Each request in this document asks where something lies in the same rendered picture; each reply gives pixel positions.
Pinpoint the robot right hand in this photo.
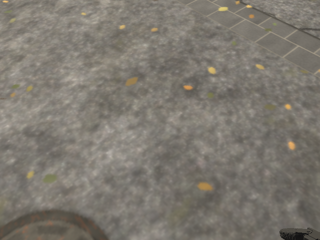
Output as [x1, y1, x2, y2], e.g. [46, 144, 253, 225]
[279, 227, 320, 240]

